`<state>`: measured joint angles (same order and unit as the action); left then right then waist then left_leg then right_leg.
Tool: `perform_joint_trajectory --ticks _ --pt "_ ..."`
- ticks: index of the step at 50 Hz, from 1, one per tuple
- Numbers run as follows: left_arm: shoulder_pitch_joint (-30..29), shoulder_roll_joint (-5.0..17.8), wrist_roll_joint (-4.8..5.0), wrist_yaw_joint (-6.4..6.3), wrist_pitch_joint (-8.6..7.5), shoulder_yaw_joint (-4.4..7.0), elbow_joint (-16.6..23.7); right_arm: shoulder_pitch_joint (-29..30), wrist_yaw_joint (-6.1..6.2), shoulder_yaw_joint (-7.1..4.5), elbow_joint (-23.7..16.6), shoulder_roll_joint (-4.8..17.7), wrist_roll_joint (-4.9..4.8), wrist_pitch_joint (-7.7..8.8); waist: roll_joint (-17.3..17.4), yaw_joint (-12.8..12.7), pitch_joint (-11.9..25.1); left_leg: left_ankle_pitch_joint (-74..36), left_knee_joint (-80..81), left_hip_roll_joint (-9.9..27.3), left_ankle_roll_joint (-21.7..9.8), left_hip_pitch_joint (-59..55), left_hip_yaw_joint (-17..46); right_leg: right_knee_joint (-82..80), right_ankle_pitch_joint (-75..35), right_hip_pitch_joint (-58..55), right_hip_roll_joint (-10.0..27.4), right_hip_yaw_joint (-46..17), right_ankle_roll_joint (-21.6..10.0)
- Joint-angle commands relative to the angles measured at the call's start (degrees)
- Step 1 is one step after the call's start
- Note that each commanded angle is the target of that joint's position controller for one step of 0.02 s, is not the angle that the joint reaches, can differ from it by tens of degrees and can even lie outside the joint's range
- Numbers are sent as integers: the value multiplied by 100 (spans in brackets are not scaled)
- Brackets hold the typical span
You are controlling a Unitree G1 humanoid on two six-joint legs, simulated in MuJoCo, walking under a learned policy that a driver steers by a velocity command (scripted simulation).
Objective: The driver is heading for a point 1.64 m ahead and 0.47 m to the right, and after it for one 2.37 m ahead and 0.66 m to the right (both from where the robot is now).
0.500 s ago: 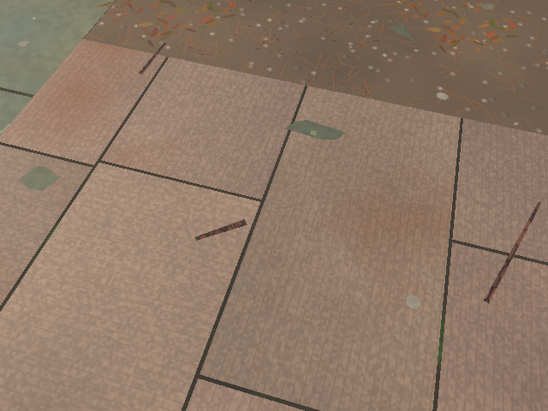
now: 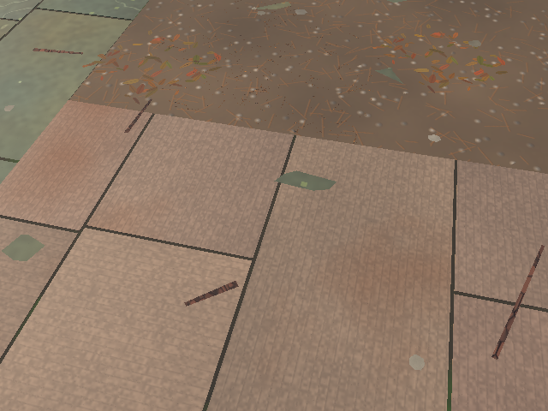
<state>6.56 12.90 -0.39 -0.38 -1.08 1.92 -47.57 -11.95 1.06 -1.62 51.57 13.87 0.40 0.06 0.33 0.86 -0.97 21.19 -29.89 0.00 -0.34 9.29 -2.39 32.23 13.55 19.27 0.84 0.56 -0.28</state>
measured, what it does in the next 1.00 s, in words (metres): stands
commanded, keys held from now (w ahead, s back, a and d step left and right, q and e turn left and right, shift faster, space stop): no key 1.00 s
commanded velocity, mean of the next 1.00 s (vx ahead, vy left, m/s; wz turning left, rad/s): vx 0.01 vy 0.00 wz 0.00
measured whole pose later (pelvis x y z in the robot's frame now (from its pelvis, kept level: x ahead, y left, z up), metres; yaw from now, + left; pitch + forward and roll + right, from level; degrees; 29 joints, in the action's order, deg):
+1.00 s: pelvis -0.01 +0.00 +0.00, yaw -1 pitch -1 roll +0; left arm 7.9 11.8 0.2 -2.2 1.0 2.4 -63.2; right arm -17.4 2.3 -0.6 63.1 10.2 0.4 0.8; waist -0.3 0.0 -2.3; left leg 19.9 -27.7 0.5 -0.3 6.5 -2.8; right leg 29.0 11.4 16.2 0.3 0.2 -0.2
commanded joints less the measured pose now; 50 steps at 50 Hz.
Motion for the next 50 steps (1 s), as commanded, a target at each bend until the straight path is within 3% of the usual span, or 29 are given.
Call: perform_joint_trajectory --ticks 1,8,24,50 --pt "-36 719 16 -34 -55 180 190 -205 38 -163 -110 631 -28 25 -141 -20 622 -1799 263 281 -79 263 258 -118 -2621 -1065 428 -451 -434" --pt "-195 654 24 -44 31 196 -73 -229 84 -175 167 592 -25 -50 -9 6 373 -1609 328 298 -75 231 255 -166 -2155 -957 318 -342 -397" --pt "-229 596 33 -149 144 207 -754 -371 121 -91 696 447 -4 39 -34 -39 -2 -871 694 293 -65 468 224 -449 -1316 -1030 169 -234 -233" --pt "116 465 56 -202 165 125 -1402 -961 138 25 1092 150 -6 107 -6 -81 -155 -706 906 236 -72 574 153 -650 -1024 -959 122 -238 -209"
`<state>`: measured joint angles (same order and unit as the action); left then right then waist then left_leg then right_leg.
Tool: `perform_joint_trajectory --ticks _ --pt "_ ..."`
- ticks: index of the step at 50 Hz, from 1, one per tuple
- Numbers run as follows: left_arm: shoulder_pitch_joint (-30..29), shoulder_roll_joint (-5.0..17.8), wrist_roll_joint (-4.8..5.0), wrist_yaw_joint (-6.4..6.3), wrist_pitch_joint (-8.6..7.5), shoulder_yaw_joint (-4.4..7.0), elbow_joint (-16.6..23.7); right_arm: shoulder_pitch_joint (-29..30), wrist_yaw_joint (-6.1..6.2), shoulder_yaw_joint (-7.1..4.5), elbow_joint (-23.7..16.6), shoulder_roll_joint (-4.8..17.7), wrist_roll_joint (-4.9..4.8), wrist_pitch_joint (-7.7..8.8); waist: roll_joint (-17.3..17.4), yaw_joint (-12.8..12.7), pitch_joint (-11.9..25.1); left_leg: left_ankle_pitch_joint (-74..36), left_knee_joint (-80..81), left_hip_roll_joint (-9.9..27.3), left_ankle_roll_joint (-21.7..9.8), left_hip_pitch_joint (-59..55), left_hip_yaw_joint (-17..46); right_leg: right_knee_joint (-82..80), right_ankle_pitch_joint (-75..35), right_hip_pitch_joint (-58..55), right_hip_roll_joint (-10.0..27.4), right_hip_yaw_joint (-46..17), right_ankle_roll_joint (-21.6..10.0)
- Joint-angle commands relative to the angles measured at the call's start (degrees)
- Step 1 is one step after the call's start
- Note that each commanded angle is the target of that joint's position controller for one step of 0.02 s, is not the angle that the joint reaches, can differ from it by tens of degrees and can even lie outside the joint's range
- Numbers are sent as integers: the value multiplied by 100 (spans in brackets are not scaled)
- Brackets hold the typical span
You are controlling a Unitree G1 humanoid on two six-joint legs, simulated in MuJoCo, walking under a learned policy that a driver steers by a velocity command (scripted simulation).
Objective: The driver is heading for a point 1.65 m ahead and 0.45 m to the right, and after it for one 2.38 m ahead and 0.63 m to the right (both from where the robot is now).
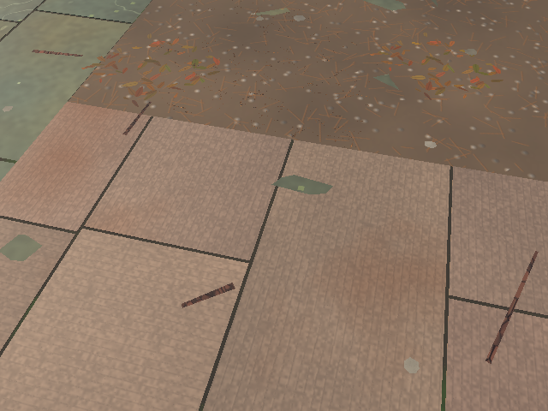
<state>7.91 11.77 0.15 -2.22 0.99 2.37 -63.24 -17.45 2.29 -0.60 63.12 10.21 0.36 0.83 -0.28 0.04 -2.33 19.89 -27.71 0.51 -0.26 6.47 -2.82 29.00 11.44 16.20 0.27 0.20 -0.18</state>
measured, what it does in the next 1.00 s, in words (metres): walks ahead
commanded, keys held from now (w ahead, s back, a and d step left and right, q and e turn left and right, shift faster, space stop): no key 0.56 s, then w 0.44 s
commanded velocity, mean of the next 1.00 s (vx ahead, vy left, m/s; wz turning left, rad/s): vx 0.12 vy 0.00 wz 0.00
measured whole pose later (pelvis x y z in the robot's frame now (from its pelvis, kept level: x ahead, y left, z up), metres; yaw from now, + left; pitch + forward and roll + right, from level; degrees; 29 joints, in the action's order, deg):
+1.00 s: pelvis +0.12 -0.04 +0.01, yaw +0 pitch +1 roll +0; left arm 21.5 10.8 0.3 1.1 -6.1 2.0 -63.9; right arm -15.2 0.2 -3.7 56.4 13.8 -2.1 5.8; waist 1.8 -1.9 0.6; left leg 14.2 -67.5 4.2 -4.5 29.7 0.2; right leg 20.9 15.6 5.9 -1.9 4.5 -3.3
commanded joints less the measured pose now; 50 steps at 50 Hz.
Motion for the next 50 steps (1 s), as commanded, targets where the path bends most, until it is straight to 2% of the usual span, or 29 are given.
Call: perform_joint_trajectory --ticks 1,28,29,30,31,32,33,34,35,36,38,39,40,41,42,43,44,45,46,47,48,50 --pt "-6 574 2 -19 -42 78 155 -433 15 -74 -58 508 -2 31 54 0 -21 -585 691 185 -80 856 194 -327 -821 -652 179 -202 -219" --pt "232 491 19 -46 -31 37 31 -831 21 -65 -25 376 -15 53 64 -3 -63 -723 720 174 -93 869 181 -328 -940 -644 174 -208 -221" --pt "330 433 19 -45 -27 24 -25 -962 26 -65 36 346 -25 45 99 8 59 -122 782 145 -132 817 160 -289 -307 -683 82 -106 -220" --pt "361 454 46 -46 -23 40 -40 -996 41 -104 42 443 -60 29 211 16 -47 749 854 164 -251 899 248 -105 661 -518 -86 66 -224" --pt "345 488 68 -43 -40 65 -22 -930 62 -158 -28 605 -91 21 404 36 -248 1666 975 309 -445 986 505 158 1600 -140 -243 242 -233" --pt "169 487 66 -24 -94 72 70 -998 77 -204 -83 731 -125 37 569 131 -500 2430 1247 636 -678 990 967 502 1966 380 -292 325 -246" --pt "-64 399 84 20 -192 58 197 -1123 78 -277 -99 932 -165 83 879 231 -724 2896 1642 1186 -973 846 1673 1070 1671 888 -291 477 -245" --pt "-231 297 100 79 -299 28 310 -1065 74 -360 -132 1131 -193 144 1082 258 -988 2896 1898 1758 -1268 841 2337 1602 1289 1260 -35 357 -304" --pt "-321 310 127 134 -390 32 383 -1009 64 -369 -175 1082 -165 212 1013 238 -1126 2542 1961 2020 -1404 660 2590 1919 1348 1688 187 191 -375" --pt "-367 345 162 179 -467 41 451 -974 41 -363 -208 990 -144 275 950 216 -1178 2032 1888 2062 -1393 374 2558 2004 1604 2020 337 67 -438" --pt "-231 372 222 250 -592 57 485 -798 -23 -369 -292 941 -206 314 755 56 -1024 1235 1589 1771 -1127 175 1957 1143 1614 1644 374 154 -518" --pt "107 354 223 272 -625 88 346 -631 -53 -370 -340 960 -235 295 658 -141 -844 937 1347 1460 -959 575 1468 475 1125 675 151 473 -497" --pt "691 401 206 278 -618 163 74 -590 -81 -368 -376 980 -223 275 580 -334 -569 479 962 1148 -848 1085 1109 197 515 -480 -209 774 -409" --pt "1407 535 181 274 -595 267 -153 -473 -94 -355 -439 1002 -194 295 447 -641 -245 -552 207 872 -707 1510 768 149 299 -1444 -281 642 -419" --pt "2263 1031 153 236 -609 419 -277 -211 -110 -263 -621 697 -175 343 -755 -974 43 -1010 -1902 197 -285 2402 -14 -752 953 -2278 848 -1232 -882" --pt "2859 1382 113 290 -676 428 -314 -209 -93 -161 -845 268 -191 469 -1908 -983 555 1003 -3761 -433 -112 3483 203 -1902 1309 -2972 2109 -4000 -1690" --pt "2301 973 43 284 -772 257 -213 -65 -125 -230 -898 492 -329 562 -1078 -647 245 977 -4747 -75 -276 3983 907 -1901 1546 -2646 2309 -4124 -1717" --pt "1757 712 56 293 -822 166 -22 57 -178 -248 -947 605 -383 615 -674 -442 -103 405 -4929 213 -456 4197 932 -1836 1316 -2278 2125 -3320 -1505" --pt "1380 594 40 329 -832 97 104 96 -187 -282 -920 658 -329 643 -329 -274 -204 -179 -4709 471 -545 4105 827 -1902 920 -1970 1854 -2563 -1293" --pt "1210 536 22 359 -821 52 175 151 -181 -348 -920 737 -257 640 -232 -170 -294 -570 -4346 637 -560 3940 740 -1964 342 -1726 1624 -1979 -1129" --pt "1241 402 -2 357 -784 -1 168 138 -201 -402 -902 801 -224 598 -297 -106 -263 -791 -4088 720 -537 3658 639 -2006 -188 -1571 1349 -1439 -979" --pt "1574 441 -18 293 -733 -25 92 193 -254 -402 -909 626 -217 495 -361 -84 -245 -970 -3770 737 -397 3556 431 -2055 -1056 -1504 1183 -950 -967"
